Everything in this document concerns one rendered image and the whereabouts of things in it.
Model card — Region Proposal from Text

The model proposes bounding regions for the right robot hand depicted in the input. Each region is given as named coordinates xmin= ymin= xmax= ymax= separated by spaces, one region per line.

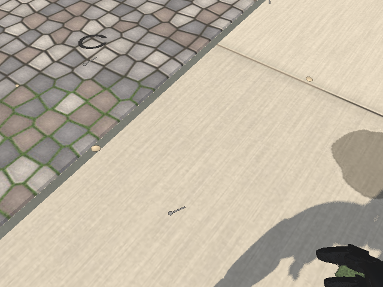
xmin=316 ymin=244 xmax=383 ymax=287

